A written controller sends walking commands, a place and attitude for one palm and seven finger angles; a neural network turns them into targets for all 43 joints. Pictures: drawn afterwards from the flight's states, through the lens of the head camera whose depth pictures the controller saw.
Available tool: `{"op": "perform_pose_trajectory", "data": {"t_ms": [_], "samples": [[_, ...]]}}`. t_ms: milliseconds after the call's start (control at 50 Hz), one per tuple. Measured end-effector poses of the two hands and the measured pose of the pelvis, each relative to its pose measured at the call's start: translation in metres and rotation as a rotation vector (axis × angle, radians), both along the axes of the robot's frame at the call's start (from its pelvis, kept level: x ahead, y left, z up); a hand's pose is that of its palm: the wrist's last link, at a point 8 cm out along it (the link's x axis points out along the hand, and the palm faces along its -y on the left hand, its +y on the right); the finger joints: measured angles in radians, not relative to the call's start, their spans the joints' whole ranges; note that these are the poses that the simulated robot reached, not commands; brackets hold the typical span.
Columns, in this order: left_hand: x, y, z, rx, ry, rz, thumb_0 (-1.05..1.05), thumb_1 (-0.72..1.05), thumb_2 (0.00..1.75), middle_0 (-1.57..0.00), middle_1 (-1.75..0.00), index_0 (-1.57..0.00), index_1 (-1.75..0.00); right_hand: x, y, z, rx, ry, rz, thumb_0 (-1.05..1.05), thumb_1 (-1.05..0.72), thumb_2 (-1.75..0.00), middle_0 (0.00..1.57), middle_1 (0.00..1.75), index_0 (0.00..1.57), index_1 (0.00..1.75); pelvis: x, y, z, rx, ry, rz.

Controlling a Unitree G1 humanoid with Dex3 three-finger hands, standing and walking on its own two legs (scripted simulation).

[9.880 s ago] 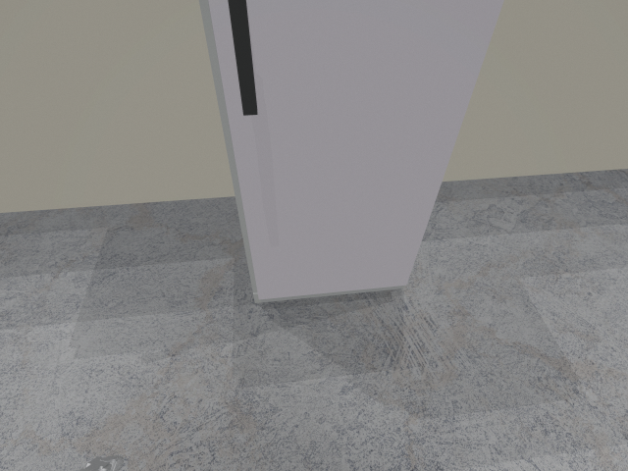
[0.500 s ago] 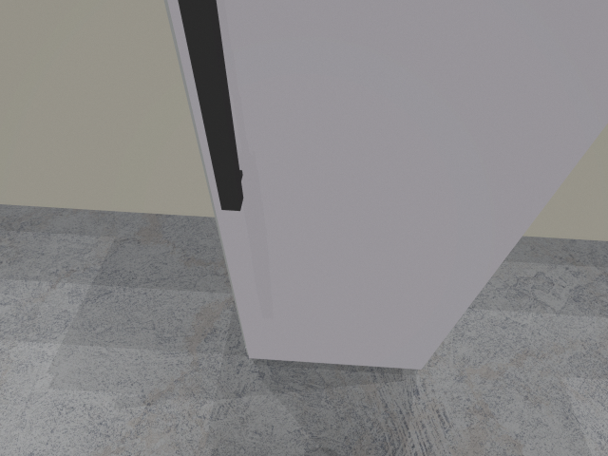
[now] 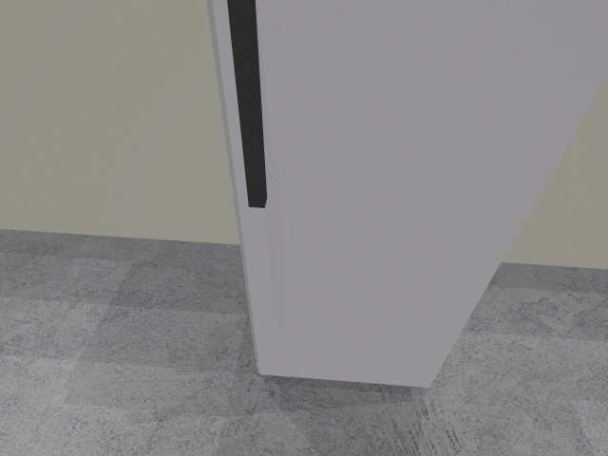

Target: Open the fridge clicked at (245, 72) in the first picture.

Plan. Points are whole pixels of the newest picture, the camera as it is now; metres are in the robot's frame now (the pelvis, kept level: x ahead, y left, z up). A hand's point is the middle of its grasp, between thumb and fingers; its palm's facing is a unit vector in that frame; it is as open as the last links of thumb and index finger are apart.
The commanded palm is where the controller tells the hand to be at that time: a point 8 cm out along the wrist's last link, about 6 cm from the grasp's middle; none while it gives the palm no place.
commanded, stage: come to a stop and stand still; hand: left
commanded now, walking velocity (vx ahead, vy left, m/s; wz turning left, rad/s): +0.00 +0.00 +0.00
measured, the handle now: (253, 95) +0.52 +0.11 +0.26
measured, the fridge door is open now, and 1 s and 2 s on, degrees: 0 0 0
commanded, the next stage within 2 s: look again from close up in 0.52 s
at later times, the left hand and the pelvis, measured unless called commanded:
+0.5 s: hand out of the picture +0.00 +0.24 -0.17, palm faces +0.00 -0.96 -0.28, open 7.4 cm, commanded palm none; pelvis -0.01 +0.02 +0.00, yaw +1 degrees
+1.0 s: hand out of the picture +0.04 +0.24 -0.16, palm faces -0.01 -0.95 -0.31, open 7.4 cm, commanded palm none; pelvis +0.03 +0.00 +0.01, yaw +1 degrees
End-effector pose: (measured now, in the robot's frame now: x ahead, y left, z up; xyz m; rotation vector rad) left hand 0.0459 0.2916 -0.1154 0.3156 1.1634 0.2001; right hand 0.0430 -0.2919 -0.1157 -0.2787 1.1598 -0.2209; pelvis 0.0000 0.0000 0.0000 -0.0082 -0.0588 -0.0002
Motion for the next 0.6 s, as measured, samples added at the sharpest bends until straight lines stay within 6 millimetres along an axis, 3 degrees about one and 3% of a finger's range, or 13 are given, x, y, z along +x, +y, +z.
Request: {"op": "perform_pose_trajectory", "data": {"t_ms": [280, 600], "samples": [[-0.047, -0.008, -0.018, -0.062, 0.136, 0.033, 0.01, 0.90, 0.90, -0.20, -0.30, -0.21, -0.30, -0.028, 0.023, -0.006, 0.026, 0.108, -0.021, 0.01, -0.91, -0.90, 0.20, 0.30, 0.20, 0.30, -0.009, 0.011, 0.001, -0.008, 0.002, 0.008], [-0.054, -0.007, -0.018, -0.063, 0.159, 0.065, 0.01, 0.90, 0.90, -0.20, -0.30, -0.21, -0.30, -0.005, 0.043, -0.009, 0.061, 0.093, -0.004, 0.01, -0.91, -0.89, 0.20, 0.30, 0.20, 0.30, -0.003, 0.017, 0.003, 0.002, 0.000, 0.020]]}}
